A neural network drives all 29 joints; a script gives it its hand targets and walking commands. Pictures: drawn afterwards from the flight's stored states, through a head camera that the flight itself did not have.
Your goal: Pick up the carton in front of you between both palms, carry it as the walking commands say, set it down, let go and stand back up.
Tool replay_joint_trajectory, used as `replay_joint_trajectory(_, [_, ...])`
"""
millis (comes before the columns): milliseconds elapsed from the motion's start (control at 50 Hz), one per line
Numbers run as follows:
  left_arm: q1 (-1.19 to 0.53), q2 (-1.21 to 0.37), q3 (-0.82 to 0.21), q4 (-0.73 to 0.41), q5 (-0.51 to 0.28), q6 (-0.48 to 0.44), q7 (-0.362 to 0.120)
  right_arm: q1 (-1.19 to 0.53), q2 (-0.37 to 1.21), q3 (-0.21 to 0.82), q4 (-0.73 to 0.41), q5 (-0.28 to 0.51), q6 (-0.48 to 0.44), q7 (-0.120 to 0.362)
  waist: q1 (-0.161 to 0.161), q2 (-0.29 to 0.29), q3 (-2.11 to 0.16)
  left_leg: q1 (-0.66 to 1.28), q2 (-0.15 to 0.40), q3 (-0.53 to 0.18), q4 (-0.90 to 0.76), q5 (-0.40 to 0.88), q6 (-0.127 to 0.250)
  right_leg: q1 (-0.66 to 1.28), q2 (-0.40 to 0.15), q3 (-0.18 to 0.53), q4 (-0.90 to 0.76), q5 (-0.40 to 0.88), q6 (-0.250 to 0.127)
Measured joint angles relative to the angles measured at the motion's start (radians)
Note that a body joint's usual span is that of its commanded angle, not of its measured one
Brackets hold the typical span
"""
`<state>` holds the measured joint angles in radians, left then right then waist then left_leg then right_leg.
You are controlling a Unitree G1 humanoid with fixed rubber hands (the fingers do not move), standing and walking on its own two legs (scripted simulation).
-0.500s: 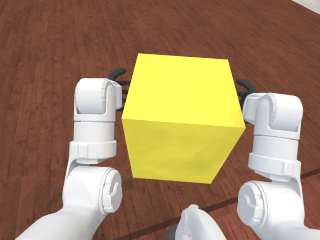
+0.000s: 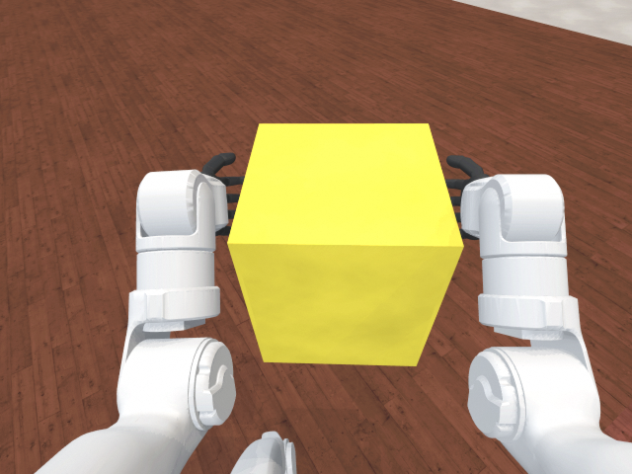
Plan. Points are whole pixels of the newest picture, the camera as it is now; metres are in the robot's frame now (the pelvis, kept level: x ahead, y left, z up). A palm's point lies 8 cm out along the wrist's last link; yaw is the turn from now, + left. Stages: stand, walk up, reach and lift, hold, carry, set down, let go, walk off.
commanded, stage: carry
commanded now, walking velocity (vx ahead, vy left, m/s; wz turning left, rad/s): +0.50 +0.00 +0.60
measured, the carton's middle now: (341, 250) +0.38 -0.02 +0.11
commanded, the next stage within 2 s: none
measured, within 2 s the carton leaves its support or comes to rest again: neither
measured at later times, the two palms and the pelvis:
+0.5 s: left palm (118, 61) +0.55 +0.24 +0.31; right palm (340, 24) +0.63 -0.05 +0.31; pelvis +0.23 +0.02 +0.12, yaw +12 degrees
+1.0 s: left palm (90, 75) +0.77 +0.40 +0.22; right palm (249, 45) +0.85 +0.12 +0.22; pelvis +0.46 +0.15 +0.12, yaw +18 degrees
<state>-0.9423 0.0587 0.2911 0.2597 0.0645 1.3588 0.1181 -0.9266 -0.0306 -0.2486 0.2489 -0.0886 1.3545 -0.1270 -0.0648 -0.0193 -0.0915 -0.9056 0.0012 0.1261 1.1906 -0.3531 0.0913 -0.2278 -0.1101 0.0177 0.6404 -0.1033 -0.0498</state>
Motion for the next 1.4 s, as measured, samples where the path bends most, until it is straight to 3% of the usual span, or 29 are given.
replay_joint_trajectory(20, [0.01,0.003,0.011,0.018,0.009,-0.003,-0.012,0.005,0.004,0.016,0.024,0.007,-0.005,-0.009,-0.044,0.006,0.004,0.034,-0.015,-0.005,-0.015,-0.007,0.0,-0.083,0.027,0.031,0.252,-0.011,0.003])
replay_joint_trajectory(60, [0.03,-0.01,0.032,0.046,0.037,-0.004,-0.026,0.037,-0.002,0.045,0.052,0.034,-0.007,-0.02,-0.099,0.005,0.016,0.121,-0.043,-0.019,-0.08,-0.017,-0.002,-0.234,0.099,0.075,0.708,-0.082,0.002])
replay_joint_trajectory(100, [0.053,-0.031,0.043,0.042,0.061,0.006,-0.028,0.061,-0.018,0.072,0.063,0.077,-0.002,-0.038,-0.123,0.001,0.026,0.212,-0.066,-0.035,-0.176,-0.003,-0.011,-0.327,0.134,0.083,0.934,-0.059,-0.022])
replay_joint_trajectory(140, [0.06,-0.038,0.053,0.017,0.066,0.017,-0.037,0.048,-0.033,0.083,0.077,0.113,-0.003,-0.051,-0.121,0.01,0.037,0.284,-0.073,-0.051,-0.269,0.015,-0.006,-0.388,0.143,0.082,0.998,-0.163,-0.029])
replay_joint_trajectory(180, [0.045,-0.027,0.057,-0.018,0.063,0.026,-0.034,0.007,-0.038,0.089,0.081,0.129,-0.008,-0.063,-0.112,0.021,0.057,0.346,-0.071,-0.07,-0.354,0.034,-0.003,-0.44,0.14,0.063,0.938,-0.276,-0.024])
replay_joint_trajectory(220, [0.02,-0.015,0.063,-0.05,0.052,0.031,-0.032,-0.033,-0.037,0.079,0.068,0.126,-0.01,-0.067,-0.097,0.035,0.07,0.397,-0.064,-0.095,-0.43,0.05,-0.002,-0.448,0.136,0.031,0.696,-0.408,-0.006])
replay_joint_trajectory(240, [0.006,-0.009,0.065,-0.059,0.048,0.034,-0.03,-0.051,-0.034,0.067,0.061,0.118,-0.008,-0.067,-0.087,0.037,0.067,0.416,-0.062,-0.106,-0.462,0.056,-0.005,-0.44,0.136,0.017,0.546,-0.413,0.004])
replay_joint_trajectory(300, [-0.031,-0.005,0.068,-0.047,0.044,0.034,-0.025,-0.094,-0.026,0.019,0.065,0.083,0.002,-0.06,-0.046,0.048,0.028,0.452,-0.062,-0.14,-0.5,0.04,-0.026,-0.372,0.144,-0.02,0.155,-0.302,0.031])
replay_joint_trajectory(340, [-0.046,-0.011,0.062,-0.012,0.048,0.029,-0.022,-0.106,-0.03,-0.004,0.085,0.063,0.009,-0.049,-0.012,0.059,-0.009,0.466,-0.063,-0.163,-0.458,-0.014,-0.028,-0.293,0.146,-0.054,-0.024,-0.126,0.035])
replay_joint_trajectory(360, [-0.046,-0.02,0.053,0.006,0.052,0.022,-0.02,-0.099,-0.037,-0.013,0.093,0.057,0.009,-0.041,0.006,0.066,-0.026,0.458,-0.059,-0.166,-0.399,-0.046,-0.022,-0.28,0.147,-0.072,-0.022,-0.073,0.022])
replay_joint_trajectory(400, [-0.034,-0.036,0.028,0.038,0.06,0.016,-0.014,-0.072,-0.047,-0.025,0.106,0.051,0.011,-0.025,0.041,0.049,-0.054,0.409,-0.06,-0.142,-0.211,-0.137,-0.019,-0.252,0.13,-0.091,0.002,-0.121,0.001])
replay_joint_trajectory(480, [0.033,-0.045,-0.015,0.049,0.031,0.027,-0.002,-0.042,-0.049,-0.022,0.142,0.034,0.029,-0.016,0.096,0.038,-0.077,0.299,-0.036,-0.101,0.005,-0.087,-0.032,-0.145,0.089,-0.115,-0.073,-0.179,0.013])
replay_joint_trajectory(540, [0.06,-0.041,-0.037,0.025,-0.001,0.031,0.01,-0.034,-0.053,-0.012,0.127,0.034,0.041,-0.015,0.125,0.046,-0.062,0.243,-0.008,-0.1,-0.045,-0.005,-0.051,-0.059,0.064,-0.14,-0.151,-0.186,0.024])
replay_joint_trajectory(600, [0.059,-0.039,-0.035,0.001,-0.018,0.033,0.021,-0.037,-0.052,-0.014,0.098,0.033,0.048,-0.016,0.142,0.051,-0.046,0.22,0.018,-0.094,-0.209,0.067,-0.06,0.016,0.044,-0.162,-0.214,-0.199,0.04])
replay_joint_trajectory(660, [0.045,-0.041,-0.024,-0.006,-0.019,0.027,0.024,-0.041,-0.048,-0.025,0.076,0.028,0.048,-0.018,0.143,0.051,-0.036,0.252,0.03,-0.061,-0.429,0.133,-0.056,0.085,0.027,-0.185,-0.246,-0.234,0.066])
replay_joint_trajectory(720, [0.036,-0.04,-0.014,0.003,-0.014,0.017,0.023,-0.045,-0.039,-0.036,0.081,0.021,0.034,-0.019,0.129,0.042,-0.03,0.347,0.008,-0.001,-0.639,0.222,-0.036,0.134,0.001,-0.2,-0.205,-0.307,0.099])
replay_joint_trajectory(760, [0.037,-0.026,-0.011,0.015,-0.013,0.005,0.015,-0.048,-0.025,-0.036,0.101,0.01,0.012,-0.019,0.11,0.04,-0.025,0.418,-0.005,0.023,-0.696,0.268,-0.011,0.099,-0.022,-0.19,-0.026,-0.37,0.104])
replay_joint_trajectory(780, [0.043,-0.017,-0.007,0.025,-0.013,-0.011,0.009,-0.038,-0.01,-0.033,0.104,0.002,-0.008,-0.019,0.093,0.025,-0.014,0.41,-0.014,0.027,-0.645,0.235,-0.003,0.043,-0.023,-0.145,0.128,-0.391,0.102])
replay_joint_trajectory(820, [0.068,-0.011,0.002,0.04,-0.01,-0.032,-0.001,0.002,0.018,-0.025,0.103,-0.013,-0.033,-0.019,0.071,0.016,0.011,0.425,-0.014,0.022,-0.602,0.165,0.004,-0.093,0.02,-0.066,0.426,-0.401,0.084])
replay_joint_trajectory(880, [0.116,-0.023,-0.017,0.022,-0.004,-0.036,-0.003,0.091,0.035,-0.011,0.047,-0.003,-0.039,-0.018,0.052,0.007,0.049,0.487,-0.016,0.011,-0.647,0.14,-0.006,-0.265,0.052,-0.046,0.583,-0.331,0.064])
replay_joint_trajectory(1040, [0.261,-0.094,-0.046,-0.156,0.026,-0.092,0.002,0.264,0.085,-0.025,-0.141,0.004,-0.11,-0.012,0.033,-0.003,0.104,0.66,-0.029,-0.008,-0.78,0.084,-0.001,-0.51,0.026,-0.065,0.339,-0.163,0.074])
replay_joint_trajectory(1180, [0.473,-0.168,-0.068,-0.38,0.045,-0.143,-0.012,0.456,0.151,0.009,-0.347,-0.01,-0.156,0.025,0.041,0.012,0.067,0.864,-0.019,-0.016,-0.859,-0.031,-0.036,-0.405,0.075,-0.147,-0.083,0.091,0.043])
replay_joint_trajectory(1220, [0.532,-0.19,-0.08,-0.437,0.05,-0.15,-0.019,0.522,0.17,0.019,-0.416,-0.018,-0.157,0.031,0.039,0.016,0.047,0.897,-0.011,-0.01,-0.787,-0.089,-0.052,-0.3,0.1,-0.196,-0.216,0.153,0.026])
replay_joint_trajectory(1240, [0.558,-0.205,-0.09,-0.452,0.058,-0.157,-0.018,0.556,0.172,0.026,-0.446,-0.023,-0.156,0.035,0.04,0.021,0.034,0.884,-0.001,-0.005,-0.694,-0.118,-0.063,-0.25,0.108,-0.209,-0.242,0.119,-0.01])
replay_joint_trajectory(1280, [0.601,-0.235,-0.105,-0.46,0.078,-0.181,-0.022,0.597,0.161,0.031,-0.467,-0.021,-0.16,0.046,0.056,0.053,0.024,0.769,0.022,-0.045,-0.389,-0.102,-0.082,-0.239,0.121,-0.224,-0.176,0.013,-0.05])
replay_joint_trajectory(1320, [0.644,-0.223,-0.136,-0.462,0.082,-0.179,-0.025,0.64,0.164,0.045,-0.47,-0.024,-0.161,0.051,0.065,0.043,0.019,0.634,0.006,-0.079,-0.135,-0.096,-0.088,-0.199,0.111,-0.22,-0.174,-0.02,-0.044])
replay_joint_trajectory(1360, [0.694,-0.208,-0.153,-0.478,0.073,-0.165,-0.028,0.688,0.181,0.065,-0.482,-0.037,-0.156,0.049,0.071,0.03,0.009,0.526,0.017,-0.076,-0.077,-0.045,-0.092,-0.14,0.106,-0.212,-0.221,-0.03,-0.036])
replay_joint_trajectory(1400, [0.733,-0.2,-0.165,-0.502,0.064,-0.154,-0.029,0.723,0.172,0.105,-0.499,-0.04,-0.146,0.044,0.079,0.022,0.0,0.445,0.039,-0.068,-0.138,-0.001,-0.103,-0.077,0.101,-0.203,-0.275,-0.037,-0.03])
